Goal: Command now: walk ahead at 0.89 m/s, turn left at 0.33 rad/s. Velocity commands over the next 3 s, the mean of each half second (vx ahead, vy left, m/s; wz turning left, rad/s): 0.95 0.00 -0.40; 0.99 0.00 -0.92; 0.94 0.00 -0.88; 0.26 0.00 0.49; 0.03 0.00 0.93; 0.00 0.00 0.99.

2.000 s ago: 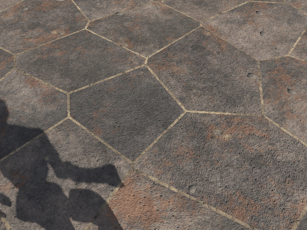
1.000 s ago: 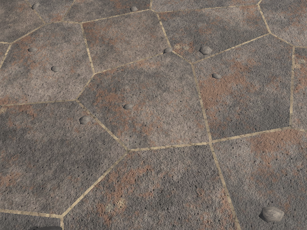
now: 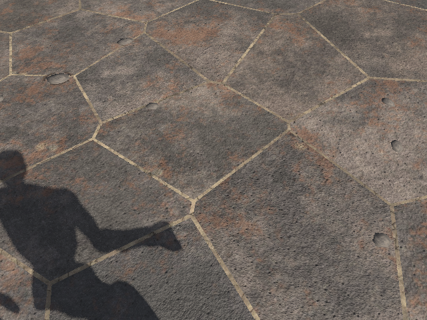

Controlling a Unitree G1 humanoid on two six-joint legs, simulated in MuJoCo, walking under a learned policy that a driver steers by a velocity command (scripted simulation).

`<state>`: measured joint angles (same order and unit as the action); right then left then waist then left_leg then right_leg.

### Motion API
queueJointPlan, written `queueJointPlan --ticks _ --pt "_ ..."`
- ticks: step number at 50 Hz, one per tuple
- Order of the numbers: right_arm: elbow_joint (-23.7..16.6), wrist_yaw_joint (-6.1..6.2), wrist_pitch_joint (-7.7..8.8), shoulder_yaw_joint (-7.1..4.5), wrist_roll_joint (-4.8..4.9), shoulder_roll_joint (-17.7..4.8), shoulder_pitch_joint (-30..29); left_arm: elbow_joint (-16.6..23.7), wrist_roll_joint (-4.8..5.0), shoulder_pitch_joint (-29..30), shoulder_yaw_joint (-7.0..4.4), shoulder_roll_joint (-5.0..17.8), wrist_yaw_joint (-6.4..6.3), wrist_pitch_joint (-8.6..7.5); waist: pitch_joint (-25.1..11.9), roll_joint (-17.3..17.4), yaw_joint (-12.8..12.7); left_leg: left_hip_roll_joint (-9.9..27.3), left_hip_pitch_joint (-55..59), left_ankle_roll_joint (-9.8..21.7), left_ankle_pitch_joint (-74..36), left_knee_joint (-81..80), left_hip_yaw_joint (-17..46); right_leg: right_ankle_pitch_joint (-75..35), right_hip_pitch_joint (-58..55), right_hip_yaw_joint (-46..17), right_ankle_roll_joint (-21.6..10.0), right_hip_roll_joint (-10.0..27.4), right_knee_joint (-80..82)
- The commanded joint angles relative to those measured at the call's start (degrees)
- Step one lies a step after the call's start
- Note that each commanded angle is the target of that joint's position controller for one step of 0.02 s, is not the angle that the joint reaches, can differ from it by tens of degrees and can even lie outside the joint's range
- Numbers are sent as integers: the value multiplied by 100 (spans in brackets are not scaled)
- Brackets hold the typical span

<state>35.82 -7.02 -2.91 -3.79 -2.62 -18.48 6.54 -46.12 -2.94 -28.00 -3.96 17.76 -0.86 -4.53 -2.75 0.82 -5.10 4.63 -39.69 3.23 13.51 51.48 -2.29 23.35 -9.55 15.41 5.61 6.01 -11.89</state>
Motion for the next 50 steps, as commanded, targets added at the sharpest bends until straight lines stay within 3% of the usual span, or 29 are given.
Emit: queueJointPlan --ticks 1,2,3,4,5,6,7,9,11,17,20,22,24,25,26,27,28,29,30,33,38,42,44,45,46,47,48,49,50 --pt "-611 110 235 34 -33 -240 -900 -66 65 -51 -141 968 -37 25 1153 -860 224 -616 741 495 1056 -1139 -675 -4175 739 -352 -1232 1339 224" --pt "-352 224 289 -54 -26 -377 77 -199 118 -38 -148 1153 -26 53 577 -880 775 -1065 2087 624 1128 -1242 -887 -6541 928 -272 -1312 1341 -1065" --pt "145 324 383 -177 -33 -534 1677 -199 229 208 -113 1207 7 50 -232 -650 1686 -1078 4264 720 297 -1780 -620 -6738 1859 -165 -1233 1029 -2811" --pt "319 445 442 -390 -168 -1329 2430 141 367 176 83 559 160 -2 -1289 685 1878 538 6630 832 2376 -2240 1519 -3255 4132 -390 -1055 272 -5170" --pt "234 539 516 -453 -91 -1855 2740 538 388 737 106 259 206 -119 -2099 1582 1864 1946 6718 702 3575 -3435 4248 618 5082 -1808 -1065 -700 -6859" --pt "334 606 572 -387 -151 -1637 2476 608 419 1497 -19 611 144 -118 -1232 401 1894 1868 5959 351 2281 -3631 3737 -55 5588 -2537 -1188 -628 -7284" --pt "553 650 613 -279 -148 -1243 2275 546 427 1354 1 466 132 -121 -337 104 1449 1770 5163 305 1023 -3350 2771 -561 5650 -2336 -1206 -307 -7064" --pt "538 633 673 -59 -8 -547 1374 150 228 786 14 254 246 42 296 372 698 1061 3927 -55 88 -3548 1330 -1148 5029 -2086 -1077 110 -6306" --pt "582 630 770 83 69 -134 1278 -95 222 485 23 80 367 258 368 687 491 880 3515 -181 -536 -3769 605 -1341 4734 -1928 -980 161 -6345" --pt "972 656 976 134 125 66 1505 386 280 1961 161 -136 520 352 1131 566 427 404 3525 -355 -3250 -4447 -1139 -2514 5361 -1033 -1106 -166 -5116" --pt "1067 813 952 118 134 -229 1437 587 259 2306 257 -85 578 336 1124 290 227 456 3833 -416 -5357 -4377 -1570 -2666 4558 -440 -1410 -526 -3591" --pt "1063 965 902 14 109 -671 1371 476 288 1742 214 156 542 396 563 568 -187 736 4338 -442 -7620 -3529 -1551 -2486 3597 -238 -1595 -889 -3386" --pt "859 1040 730 -117 50 -1036 771 -28 287 -98 -8 689 430 479 -308 736 -1163 937 4166 -368 -8517 -1353 -1346 -1784 1793 -459 -1845 -1155 -3501" --pt "734 1006 643 -149 45 -1075 387 -399 275 -1265 -192 1016 336 485 -642 465 -1668 851 3495 -246 -7573 577 -1151 -1414 576 -946 -2107 -1101 -3023" --pt "788 833 616 -53 66 -581 235 -467 365 -1081 -301 1093 225 467 -105 -523 -1412 -200 2311 -192 -2181 2989 -1139 -1307 244 -1491 -2357 -923 -2341" --pt "413 744 736 212 -81 268 348 -407 344 -368 -314 1265 200 499 515 -1569 -420 -985 199 -264 1459 4775 -528 -2470 161 -3038 -2649 -564 -2735" --pt "-185 695 886 312 62 310 840 -107 235 111 -316 1466 176 491 -475 -1750 150 -957 -978 -335 1506 5003 661 -823 -624 -5710 -3559 394 -1197" --pt "-120 696 1026 298 -28 -136 675 31 178 255 -292 1105 146 461 -145 -588 128 -612 -1183 -250 1147 4413 909 718 -232 -6525 -3327 696 -32" --pt "-39 688 1048 248 -32 -383 477 -7 159 458 -223 790 127 414 482 245 371 -351 -947 -278 722 3776 901 864 687 -6194 -3003 575 163" --pt "-54 716 723 354 -220 -242 281 -16 252 711 -131 707 66 111 977 656 828 121 20 -613 629 2511 801 -619 2614 -4787 -2687 -146 125" --pt "-661 595 632 536 3 95 -1152 -51 333 402 -210 839 117 -50 969 142 205 19 962 -749 -1286 -639 176 -2925 3041 -3597 -2191 -923 155" --pt "-821 647 685 504 116 -13 -1341 -111 330 198 -304 1002 148 -21 475 -374 -67 -426 1521 -510 -1853 -1945 165 -4548 1853 -3755 -1829 -712 -380" --pt "-600 748 723 313 130 -459 -519 -31 298 432 -356 1214 124 -46 -171 -424 363 -725 2764 -412 -1351 -2178 309 -5776 1532 -3876 -1535 -702 -1427" --pt "-367 825 753 160 180 -775 466 54 257 786 -400 1444 144 -64 -673 -468 1006 -649 3775 -361 -934 -2128 407 -5836 1692 -3887 -1434 -730 -2529" --pt "6 932 769 -14 147 -1097 1871 182 212 1228 -367 1322 160 -123 -1221 -360 1762 -265 5166 -285 -308 -1911 585 -5238 2391 -3671 -1353 -917 -3994" --pt "271 1022 790 -112 -36 -1351 2905 391 140 1322 -95 260 138 -167 -1696 922 1840 1176 6345 -272 1491 -1981 1986 -385 3566 -3168 -1410 -1310 -5968" --pt "81 939 769 -194 -199 -1706 1963 773 515 396 76 8 140 -115 -2221 2708 808 2388 6641 324 2785 -3535 5563 562 4963 -2563 -1247 -1546 -7089" --pt "-135 873 720 -145 -144 -988 1120 496 296 759 54 537 78 24 -1264 1251 848 1978 5684 427 3921 -3817 5115 -265 5353 -2387 -1294 -944 -7168" --pt "-120 846 694 -38 -79 -559 830 516 192 1140 -3 691 151 100 -623 597 821 1701 4937 387 3124 -3709 3940 -726 5294 -2182 -1231 -714 -6876"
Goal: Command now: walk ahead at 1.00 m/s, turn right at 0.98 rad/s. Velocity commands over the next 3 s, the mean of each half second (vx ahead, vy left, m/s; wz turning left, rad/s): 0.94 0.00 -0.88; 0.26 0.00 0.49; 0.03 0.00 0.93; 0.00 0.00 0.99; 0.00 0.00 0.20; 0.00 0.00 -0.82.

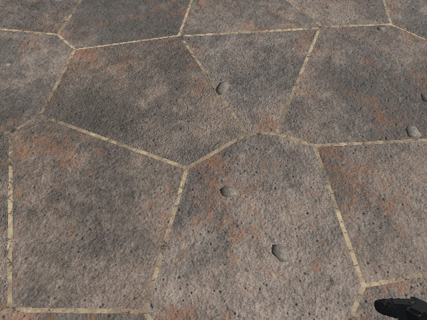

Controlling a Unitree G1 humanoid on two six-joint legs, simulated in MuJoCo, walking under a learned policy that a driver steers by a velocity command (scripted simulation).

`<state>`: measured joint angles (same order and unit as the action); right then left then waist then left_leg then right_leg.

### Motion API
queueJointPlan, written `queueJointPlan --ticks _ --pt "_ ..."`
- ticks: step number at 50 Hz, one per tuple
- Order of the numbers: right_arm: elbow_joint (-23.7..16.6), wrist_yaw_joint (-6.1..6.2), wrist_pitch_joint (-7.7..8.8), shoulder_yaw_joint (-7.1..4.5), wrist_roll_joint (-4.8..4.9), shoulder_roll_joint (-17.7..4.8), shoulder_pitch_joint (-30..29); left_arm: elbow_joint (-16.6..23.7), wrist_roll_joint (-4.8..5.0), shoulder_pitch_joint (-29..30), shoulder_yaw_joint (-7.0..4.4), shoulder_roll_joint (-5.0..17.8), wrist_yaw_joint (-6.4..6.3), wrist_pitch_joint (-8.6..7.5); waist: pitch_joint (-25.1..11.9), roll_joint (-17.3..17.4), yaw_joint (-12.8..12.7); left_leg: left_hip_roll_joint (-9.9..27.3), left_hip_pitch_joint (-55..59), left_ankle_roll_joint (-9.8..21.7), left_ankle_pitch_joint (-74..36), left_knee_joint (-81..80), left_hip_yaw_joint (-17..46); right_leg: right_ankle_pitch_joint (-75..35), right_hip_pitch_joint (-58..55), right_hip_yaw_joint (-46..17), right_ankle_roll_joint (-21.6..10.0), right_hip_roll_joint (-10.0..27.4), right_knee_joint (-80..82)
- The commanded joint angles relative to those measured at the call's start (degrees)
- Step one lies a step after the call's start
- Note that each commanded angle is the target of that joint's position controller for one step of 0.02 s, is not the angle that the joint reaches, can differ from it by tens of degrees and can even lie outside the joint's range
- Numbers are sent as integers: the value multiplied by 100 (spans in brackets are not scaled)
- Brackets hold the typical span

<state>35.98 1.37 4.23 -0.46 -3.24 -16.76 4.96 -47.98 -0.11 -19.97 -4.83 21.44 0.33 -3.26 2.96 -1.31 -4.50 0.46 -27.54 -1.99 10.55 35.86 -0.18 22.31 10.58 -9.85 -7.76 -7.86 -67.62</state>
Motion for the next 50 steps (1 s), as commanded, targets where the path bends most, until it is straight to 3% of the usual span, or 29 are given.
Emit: queueJointPlan --ticks 1,4,6,9,13,16,18,19,20,21,22,23,24,25,26,28,31,33,35,37,38,39,40,41,42,43,44,47,50 --pt "40 -22 -21 -335 -44 -560 1073 718 -135 563 77 299 110 34 -808 288 739 1912 3162 856 2301 -2157 2912 -724 3165 419 161 856 -1137" --pt "687 -81 128 -254 104 -288 1687 1090 -207 1074 222 -169 346 234 -270 581 603 1591 2521 644 750 -2358 1368 -802 3330 467 195 1286 -951" --pt "851 -153 227 -241 187 -247 1774 1338 -209 1390 299 -269 406 312 -124 567 510 1575 2379 555 -177 -2521 638 -1068 3582 569 209 1409 -853" --pt "911 -174 335 -252 143 -393 1589 1665 -155 1902 371 -234 462 333 177 584 327 1372 1997 447 -1265 -2822 -483 -1865 3487 816 231 1400 -99" --pt "1174 -109 327 -293 125 -646 2093 1853 -169 2793 457 -253 600 305 657 264 542 1075 2331 185 -3109 -3005 -1513 -2217 2902 1829 -57 1032 1773" --pt "1184 39 176 -390 142 -1120 2307 1633 -155 2322 401 -96 521 270 67 718 161 1267 3110 73 -6955 -1746 -1692 -1727 1795 2265 -352 364 2260" --pt "1024 87 -20 -474 122 -1423 1911 1105 -139 520 180 330 379 235 -795 913 -764 1544 2740 202 -7653 554 -1500 -1183 -153 1966 -625 82 2400" --pt "879 32 -83 -476 98 -1381 1649 673 -123 -687 -20 607 244 199 -1255 687 -1197 1446 1705 267 -6218 2421 -1409 -1087 -1821 1481 -831 95 2959" --pt "735 -85 -52 -390 92 -839 1650 591 -33 -245 -177 883 82 255 -938 -705 -582 268 -65 129 548 4508 -1372 -1458 -2697 85 -915 939 3437" --pt "126 -39 14 -265 291 -551 2232 970 -293 143 -229 1464 69 309 -1962 -1048 47 -101 -1726 -41 1989 6291 -429 -3435 -4007 -2976 -2028 2668 3918" --pt "124 -7 116 -249 290 -777 1648 1016 -204 -222 -201 1027 -42 300 -2163 178 -343 134 -1937 -20 1242 6122 216 -3969 -3652 -3053 -1987 2724 4519" --pt "244 15 117 -194 373 -657 1750 806 -159 36 -120 734 -123 216 -1262 477 57 419 -1766 -2 1034 5662 149 -4738 -2563 -2256 -1804 2708 4588" --pt "354 19 71 -166 277 -559 1682 714 -129 300 1 379 -138 108 -599 849 378 601 -1350 23 1088 5018 167 -5049 -1413 -1609 -1490 2442 4668" --pt "493 -16 -41 -140 204 -467 1791 743 -139 613 103 154 -151 7 -398 942 626 659 -822 42 1170 4572 259 -5326 -644 -1031 -1260 2269 4789" --pt "635 54 59 -386 661 -844 1866 987 43 1107 139 -104 -3 -183 -531 1044 662 773 -670 2 1286 4572 606 -4796 -356 -935 -1162 2244 4930" --pt "617 36 35 -340 650 -503 1748 726 121 1209 126 -56 48 -332 -372 601 832 847 -520 14 981 3441 619 -5034 178 -181 -711 1984 5095" --pt "368 -87 154 -218 453 -57 991 570 -32 1305 141 -79 -150 -332 -75 132 660 342 -6 61 -728 1546 -117 -5436 900 1298 -18 1042 5255" --pt "294 -240 210 -210 414 24 619 487 -15 882 143 -34 -329 -254 -312 34 304 -66 168 -1 -2310 343 -566 -5212 408 1668 294 859 4914" --pt "200 -398 194 -271 460 -100 621 441 -11 639 119 127 -453 -146 -590 -229 263 -393 423 10 -2634 -159 -778 -5690 -122 1732 543 988 4406" --pt "224 -511 131 -427 415 -425 1203 603 -22 879 69 219 -552 -12 -872 -633 610 -674 1015 210 -1943 -131 -912 -6563 -249 1736 748 1234 3486" --pt "325 -502 77 -565 386 -723 1867 765 -26 1175 42 244 -580 31 -1095 -768 1008 -689 1687 427 -1590 -94 -739 -6804 10 1674 849 1333 2698" --pt "544 -443 34 -691 374 -1004 2915 953 -4 1740 35 250 -562 50 -1225 -294 1775 -385 2544 780 -2164 -713 -244 -5563 554 1691 1017 1114 843" --pt "612 -288 9 -678 315 -1147 2951 1072 -200 1707 146 -371 -386 62 -1014 1764 1531 475 3577 1385 -5010 -594 1036 964 2232 1757 1334 -55 -1702" --pt "126 -241 99 -561 -58 -1391 2023 1139 -112 129 290 -632 -200 -12 -2267 1680 535 1877 4455 2625 -5518 -662 3910 1750 3191 137 1516 -251 -3258" --pt "-372 -200 9 -641 -45 -1324 1327 1201 73 235 228 83 -79 -29 -2792 949 688 2037 4225 2816 -3105 -1331 4459 1078 3211 -399 1337 58 -3254" --pt "-542 -155 -85 -587 135 -1050 827 1368 81 869 164 301 -59 22 -1671 90 540 1622 3003 2534 -1394 -1681 4053 642 3342 -214 1102 218 -2543" --pt "-598 -107 -156 -505 336 -828 643 1410 -56 1092 147 249 -111 120 -1269 -592 370 1324 2206 2237 -355 -1934 3736 361 3189 -65 1025 433 -1995" --pt "-672 -57 -307 -547 383 -842 445 1446 -92 1144 189 -60 -125 267 -532 -144 163 419 662 1749 -243 -2072 2777 191 2347 110 1068 546 152" --pt "-576 61 -465 -661 399 -1006 740 1369 -46 1350 243 -337 -207 200 -1144 264 343 233 904 1619 -1947 -1646 2461 -168 1782 235 1304 343 1503"
Over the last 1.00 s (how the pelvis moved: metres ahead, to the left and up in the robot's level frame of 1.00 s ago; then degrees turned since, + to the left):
0.88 -0.07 -0.01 -43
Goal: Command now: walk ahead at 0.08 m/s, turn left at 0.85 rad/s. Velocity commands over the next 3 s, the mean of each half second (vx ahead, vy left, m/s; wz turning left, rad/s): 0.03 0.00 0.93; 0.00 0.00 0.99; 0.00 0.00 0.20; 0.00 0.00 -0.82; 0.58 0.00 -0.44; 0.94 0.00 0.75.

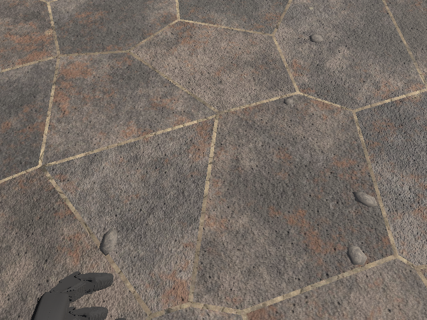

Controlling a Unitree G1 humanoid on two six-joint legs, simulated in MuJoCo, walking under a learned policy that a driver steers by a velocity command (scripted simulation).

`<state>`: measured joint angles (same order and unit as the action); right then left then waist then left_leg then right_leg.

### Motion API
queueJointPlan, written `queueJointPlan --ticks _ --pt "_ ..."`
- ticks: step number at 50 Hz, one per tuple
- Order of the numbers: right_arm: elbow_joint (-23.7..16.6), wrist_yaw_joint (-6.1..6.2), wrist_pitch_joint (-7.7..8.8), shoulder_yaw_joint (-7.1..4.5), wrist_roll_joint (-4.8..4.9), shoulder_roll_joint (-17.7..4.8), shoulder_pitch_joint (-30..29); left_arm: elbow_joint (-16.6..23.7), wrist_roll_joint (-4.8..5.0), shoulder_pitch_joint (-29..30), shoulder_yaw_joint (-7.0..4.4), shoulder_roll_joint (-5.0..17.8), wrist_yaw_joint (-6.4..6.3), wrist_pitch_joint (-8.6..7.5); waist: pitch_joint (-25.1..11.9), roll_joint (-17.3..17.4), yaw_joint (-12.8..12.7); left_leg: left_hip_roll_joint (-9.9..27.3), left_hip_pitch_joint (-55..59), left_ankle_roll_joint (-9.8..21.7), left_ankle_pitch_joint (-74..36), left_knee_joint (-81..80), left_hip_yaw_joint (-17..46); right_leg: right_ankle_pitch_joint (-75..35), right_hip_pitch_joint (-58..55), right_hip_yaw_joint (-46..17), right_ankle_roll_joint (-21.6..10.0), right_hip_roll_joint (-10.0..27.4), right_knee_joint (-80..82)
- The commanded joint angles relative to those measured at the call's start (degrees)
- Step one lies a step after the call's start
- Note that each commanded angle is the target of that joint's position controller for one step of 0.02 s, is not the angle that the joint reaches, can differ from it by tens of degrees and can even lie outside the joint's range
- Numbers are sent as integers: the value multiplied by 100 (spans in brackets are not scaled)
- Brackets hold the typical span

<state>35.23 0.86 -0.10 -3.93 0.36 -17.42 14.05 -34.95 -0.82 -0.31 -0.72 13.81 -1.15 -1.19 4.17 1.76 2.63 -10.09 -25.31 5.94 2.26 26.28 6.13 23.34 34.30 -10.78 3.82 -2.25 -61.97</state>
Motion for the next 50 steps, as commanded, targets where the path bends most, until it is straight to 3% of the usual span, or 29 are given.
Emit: queueJointPlan --ticks 1,3,6,8,9,10,11,12,13,14,15,17,20,22,27,29,31,32,33,34,35,36,37,38,39,41,44,50 --pt "-515 149 -99 -348 71 -986 -177 34 70 -597 -178 459 -69 -1 -1463 130 -339 1288 838 733 -924 -633 1874 -536 -677 279 171 -249 1195" --pt "-591 189 -208 -382 119 -972 -272 -3 123 -432 -224 552 -80 16 -1495 422 -235 1223 961 502 -36 -610 2025 -852 -741 205 150 -287 1688" --pt "-667 181 -306 -410 92 -901 -317 -13 146 -200 -297 607 -48 -24 -1263 808 -90 1131 967 278 979 -598 2387 -901 -1023 159 19 -347 2501" --pt "-732 159 -331 -418 105 -854 -443 -115 158 -404 -386 712 -1 -103 -1178 977 -206 1030 917 138 1198 -385 2593 -1169 -1547 149 -140 -268 3417" --pt "-773 144 -334 -389 131 -759 -508 -220 139 -636 -454 821 5 -132 -1204 866 -310 834 668 -16 1581 -76 2481 -1611 -2123 104 -288 26 4067" --pt "-739 121 -348 -301 113 -465 -187 -185 44 -665 -535 1120 -20 -106 -1447 86 -146 419 49 -244 2989 971 1920 -1618 -2939 -742 -766 1134 4308" --pt "-905 69 -301 -292 158 -442 -99 -164 -181 -527 -582 1416 -35 -24 -1332 -1635 101 -233 -943 -556 3488 2477 629 -2201 -2956 -2047 -1625 2203 4568" --pt "-825 4 -202 -421 63 -996 -65 0 -244 -317 -547 1081 -54 -43 -1188 -1567 69 328 -1309 -813 3093 3640 539 -2185 -2728 -2282 -1893 2460 4626" --pt "-652 -17 -212 -482 99 -1193 -17 117 -158 -58 -472 778 -111 -20 -1049 -1122 75 534 -1290 -907 2652 4072 391 -1984 -2583 -1532 -1697 2128 4474" --pt "-499 8 -274 -472 95 -1110 77 161 -59 65 -436 658 -158 23 -887 -785 71 630 -1278 -987 2305 4395 264 -1843 -2461 -927 -1459 1724 4364" --pt "-460 17 -320 -423 68 -965 153 173 14 63 -419 668 -206 54 -776 -671 25 699 -1400 -1052 2048 4798 126 -1925 -2429 -594 -1389 1561 4336" --pt "-579 -18 -333 -298 116 -701 -34 108 -18 -148 -411 748 -272 109 -604 -687 -112 926 -1536 -1138 1785 4750 -285 -2310 -2415 -55 -1440 1418 4421" --pt "-804 -19 -300 -216 148 -578 -536 -20 -79 -623 -485 939 -285 160 -733 -939 -461 1272 -1743 -1273 1709 4067 -453 -2660 -3076 218 -1644 1631 4436" --pt "-854 -49 -292 -187 124 -524 -605 -63 -63 -686 -549 1076 -250 169 -864 -1023 -510 1440 -1516 -1282 1775 3601 -498 -2784 -3222 430 -1698 1788 4417" --pt "-797 -133 -359 -197 108 -509 -541 -105 23 -478 -686 1311 -103 140 -951 -1195 -399 1462 -320 -1021 1791 2321 -909 -2843 -2799 1172 -1529 1986 4341" --pt "-782 -175 -436 -245 115 -545 -522 -159 119 -511 -724 1333 -32 93 -957 -1221 -352 1412 10 -843 1797 1722 -1021 -2833 -2856 1319 -1390 2123 4141" --pt "-667 -201 -490 -316 129 -531 -259 -226 226 -493 -738 1262 9 69 -1022 -1090 -135 1226 727 -557 1290 654 -1182 -2569 -2712 1645 -1021 2106 3582" --pt "-516 -143 -487 -412 119 -679 95 -357 234 -757 -707 1055 38 67 -1047 -714 -36 1069 1482 -328 782 86 -1014 -2085 -2223 1941 -669 1860 2926" --pt "-467 -49 -442 -620 130 -1321 514 -317 94 -863 -651 803 70 77 -914 696 24 1959 2569 164 -1216 -409 530 -266 -694 2403 -139 1258 1313" --pt "-674 -32 -313 -671 -53 -1952 272 209 -113 -449 -542 592 41 48 -1102 2109 -184 3131 3007 1334 -2459 -290 2671 1576 1143 1796 234 431 -118" --pt "-721 -105 -148 -628 -193 -1591 297 278 -90 141 -612 897 -21 11 -1509 1253 327 3117 2813 1551 -1863 -545 2568 1422 1221 861 134 379 -831" --pt "-626 -92 -47 -544 -169 -1440 164 305 34 283 -622 927 -62 -6 -1241 986 155 2781 2547 1237 -1307 -613 2154 893 1204 661 -39 404 -852" --pt "-626 -25 -35 -500 -18 -1250 -201 180 33 82 -648 935 -122 -6 -1044 590 -106 2452 2298 882 -974 -550 1762 357 1149 579 -95 486 -628" --pt "-683 30 -78 -426 93 -1069 -502 125 -16 -80 -669 1011 -159 7 -990 592 -258 2324 2023 721 -1031 -485 1571 43 965 556 -82 483 -386" --pt "-743 83 -117 -387 91 -1011 -684 71 -44 -201 -674 995 -143 5 -1041 633 -368 2143 1718 657 -1221 -435 1411 -215 602 599 -41 374 -309" --pt "-742 143 -165 -386 38 -1004 -679 -14 -4 -341 -622 834 -91 -20 -1195 550 -404 1927 1575 593 -1237 -340 1357 -526 244 634 24 129 194" --pt "-709 185 -195 -436 89 -1107 -609 -7 48 -190 -515 633 -29 -30 -1216 585 -307 1780 1507 512 -821 -192 1658 -672 -120 523 64 -124 1275" --pt "-766 115 -255 -451 120 -1145 -771 -29 120 -349 -575 874 90 -90 -1124 1018 -287 1601 1245 403 -404 -25 2631 -612 -1124 317 -78 -279 2780"
Over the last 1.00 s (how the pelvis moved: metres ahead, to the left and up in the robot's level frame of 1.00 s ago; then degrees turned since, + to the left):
0.69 -0.15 0.01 -9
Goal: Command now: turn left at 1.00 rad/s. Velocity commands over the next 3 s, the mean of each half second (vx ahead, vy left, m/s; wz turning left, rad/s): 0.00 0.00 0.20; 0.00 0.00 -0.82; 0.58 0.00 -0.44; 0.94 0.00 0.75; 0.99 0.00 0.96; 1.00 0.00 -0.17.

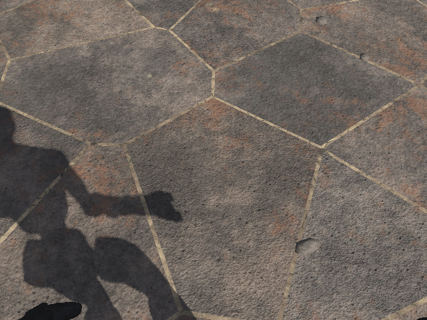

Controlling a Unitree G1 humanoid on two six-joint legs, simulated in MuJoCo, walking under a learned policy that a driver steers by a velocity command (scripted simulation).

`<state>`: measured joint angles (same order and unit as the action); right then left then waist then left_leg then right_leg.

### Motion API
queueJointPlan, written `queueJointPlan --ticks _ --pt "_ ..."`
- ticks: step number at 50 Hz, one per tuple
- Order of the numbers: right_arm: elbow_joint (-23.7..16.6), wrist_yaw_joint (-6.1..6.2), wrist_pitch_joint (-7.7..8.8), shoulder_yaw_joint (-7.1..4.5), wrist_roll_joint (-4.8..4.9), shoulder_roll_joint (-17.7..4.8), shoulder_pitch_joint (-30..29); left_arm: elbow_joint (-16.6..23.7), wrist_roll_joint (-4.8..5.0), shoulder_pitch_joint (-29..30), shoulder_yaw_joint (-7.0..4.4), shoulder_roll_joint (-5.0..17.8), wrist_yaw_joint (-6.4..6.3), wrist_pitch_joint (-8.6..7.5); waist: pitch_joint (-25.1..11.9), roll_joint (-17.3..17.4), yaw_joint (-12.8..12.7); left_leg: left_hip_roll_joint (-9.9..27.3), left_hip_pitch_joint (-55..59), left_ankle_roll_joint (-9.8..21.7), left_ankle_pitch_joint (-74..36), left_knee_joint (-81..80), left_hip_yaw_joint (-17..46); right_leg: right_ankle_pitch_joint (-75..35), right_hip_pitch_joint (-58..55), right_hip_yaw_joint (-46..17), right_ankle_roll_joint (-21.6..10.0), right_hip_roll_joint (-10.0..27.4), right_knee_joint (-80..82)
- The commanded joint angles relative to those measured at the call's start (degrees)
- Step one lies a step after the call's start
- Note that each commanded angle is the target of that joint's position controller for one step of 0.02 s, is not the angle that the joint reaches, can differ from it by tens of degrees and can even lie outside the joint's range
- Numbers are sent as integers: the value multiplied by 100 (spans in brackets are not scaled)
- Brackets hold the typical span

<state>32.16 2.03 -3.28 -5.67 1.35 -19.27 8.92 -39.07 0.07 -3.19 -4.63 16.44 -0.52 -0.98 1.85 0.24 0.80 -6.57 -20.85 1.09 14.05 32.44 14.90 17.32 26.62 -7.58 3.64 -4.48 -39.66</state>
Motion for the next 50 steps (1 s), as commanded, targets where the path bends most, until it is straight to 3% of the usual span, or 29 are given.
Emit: queueJointPlan --ticks 1,2,3,4,5,6,7,9,12,13,15,17,18,19,20,21,22,25,31,36,37,38,39,40,41,42,43,45,50 --pt "-479 -7 52 -263 51 -923 -361 334 40 -224 -213 645 39 -132 -875 1170 -206 1125 687 793 -1444 -520 1802 -318 -744 41 -118 -9 1112" --pt "-498 -8 42 -227 80 -819 -403 262 27 -413 -262 726 31 -143 -886 1038 -288 905 404 617 -956 -286 1704 -929 -1350 59 -213 215 1750" --pt "-465 -20 29 -124 37 -451 -27 290 -54 -493 -333 1032 -8 -109 -1177 109 -95 445 -191 331 894 696 1140 -1188 -2223 -824 -615 1333 1962" --pt "-589 -37 68 -111 59 -421 210 304 -228 -347 -359 1296 -25 -41 -883 -1666 230 -364 -1368 -14 2396 1958 -125 -1929 -2267 -2324 -1555 2434 2330" --pt "-470 -53 138 -259 -46 -981 306 438 -275 -226 -301 1002 -36 -76 -743 -1442 174 190 -1594 -278 2193 3193 -253 -1780 -1936 -2673 -2012 2842 2369" --pt "-324 -66 132 -325 -23 -1170 262 527 -216 -4 -206 686 -87 -65 -593 -999 170 371 -1513 -378 1752 3646 -413 -1515 -1664 -1968 -1895 2495 2276" --pt "-186 -48 88 -306 -34 -1051 276 553 -138 149 -157 544 -132 -18 -447 -680 175 426 -1436 -473 1405 3866 -526 -1209 -1503 -1365 -1649 2044 2217" --pt "-164 -41 73 -120 -87 -552 175 466 -34 -21 -89 557 -176 40 -345 -477 12 312 -1366 -566 1169 4033 -634 -1674 -1429 -952 -1642 1733 2187" --pt "-171 -49 160 160 -176 56 40 297 -58 -182 25 369 -93 54 -636 -703 -20 481 -595 -603 1307 2248 -849 -1981 -1612 -466 -1557 1378 2051" --pt "-151 -71 187 239 -233 227 -2 275 -21 -138 37 365 -39 74 -670 -943 -33 587 -104 -627 1439 1393 -1082 -1883 -1522 -368 -1487 1240 2052" --pt "-88 -80 221 133 -154 -47 -93 234 87 -453 -129 854 13 158 -501 -1319 -207 363 237 -674 1167 346 -1372 -1958 -1572 -703 -1547 1250 1904" --pt "77 -69 249 32 -85 -238 199 250 215 -572 -210 1109 3 192 -502 -1225 -52 177 798 -472 93 -996 -1418 -2196 -1522 -1063 -1474 1286 1709" --pt "112 -52 263 -21 -76 -404 349 257 266 -644 -209 1073 -16 168 -609 -1096 -13 368 1344 -267 -231 -1304 -1207 -2000 -1222 -1177 -1266 1240 1621" --pt "126 0 251 -89 -126 -656 650 304 229 -626 -150 861 -14 115 -846 -655 71 1044 2127 -10 -751 -1161 -813 -1271 -567 -1019 -929 1060 1213" --pt "208 38 182 -223 -284 -1166 571 492 198 -583 -47 442 18 33 -730 1035 -109 2129 2205 645 -1665 -1036 119 110 515 22 -491 352 290" --pt "143 18 189 -191 -398 -902 415 484 181 -541 -97 660 6 -1 -779 1496 74 2825 1853 1295 -2210 -1220 609 1590 730 541 -231 311 -781" --pt "42 28 244 -72 -430 -538 281 430 181 -547 -226 948 -3 36 -666 1124 117 2906 1758 1480 -2712 -1287 540 1778 915 456 -78 444 -1935" --pt "18 83 366 12 -200 -238 -367 268 161 -916 -245 697 -56 328 -377 890 -183 2361 1699 1031 -2894 -1191 -571 954 1252 419 173 713 -2692" --pt "207 86 285 -141 -187 -559 -136 797 158 -364 -55 347 189 403 -473 916 131 2391 1768 1011 -2716 -1124 -1441 378 578 994 132 873 -1067" --pt "316 -104 398 -240 67 -720 -268 824 164 -861 -237 656 255 554 -566 843 -217 2486 1385 536 -2589 -209 -2005 -274 -800 1455 -371 529 544" --pt "437 -147 433 -209 58 -547 -27 702 137 -1289 -362 872 169 550 -753 390 -382 2170 925 199 -2387 677 -2362 -905 -1720 1288 -619 343 1081" --pt "310 -161 466 -147 -117 -342 10 735 144 -1732 -581 1596 45 508 -841 -990 -530 1526 -680 -373 -268 2405 -2664 -3453 -3030 -383 -1195 1257 1487" --pt "-152 -126 505 -2 -314 -35 -381 928 -83 -1612 -611 2156 68 359 -1393 -2180 -398 547 -2177 -663 2775 3814 -1802 -4216 -3412 -2923 -2607 2621 1710" --pt "-70 -94 484 -84 -264 -396 -726 946 -100 -1546 -489 1679 141 206 -1543 -1044 -721 723 -2270 -589 2629 4292 -997 -3258 -3222 -2562 -2637 2616 1959" --pt "-98 -67 484 -86 -149 -423 -834 879 -43 -1348 -407 1512 110 119 -1093 -870 -531 771 -2261 -425 2105 4172 -908 -2518 -2777 -2097 -2319 2298 2031" --pt "8 -11 477 -108 -170 -449 -703 881 89 -1010 -373 1360 51 118 -771 -457 -305 894 -2229 -376 1554 3776 -879 -1914 -2437 -1717 -1956 1933 2062" --pt "40 42 456 -146 -227 -551 -628 953 172 -644 -315 1238 -12 169 -590 -493 -137 921 -2075 -387 1116 3397 -874 -1798 -2082 -1475 -1741 1729 2064" --pt "162 9 445 -130 -252 -445 -415 1072 85 -382 -273 1196 -118 236 -694 -647 27 681 -1530 -494 575 3266 -955 -2132 -1621 -1222 -1650 1409 2017" --pt "228 -36 459 -11 -179 -204 -503 1048 124 -509 -314 1288 -214 297 -775 -694 -58 330 -1263 -664 252 1877 -808 -1634 -1620 -1580 -1558 1160 1838"
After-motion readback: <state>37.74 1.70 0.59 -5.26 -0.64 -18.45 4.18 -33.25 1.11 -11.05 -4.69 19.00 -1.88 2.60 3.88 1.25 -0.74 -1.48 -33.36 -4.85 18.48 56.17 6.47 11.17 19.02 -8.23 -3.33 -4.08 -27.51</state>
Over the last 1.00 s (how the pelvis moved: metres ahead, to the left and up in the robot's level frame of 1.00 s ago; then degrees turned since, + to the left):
0.07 -0.04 0.01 58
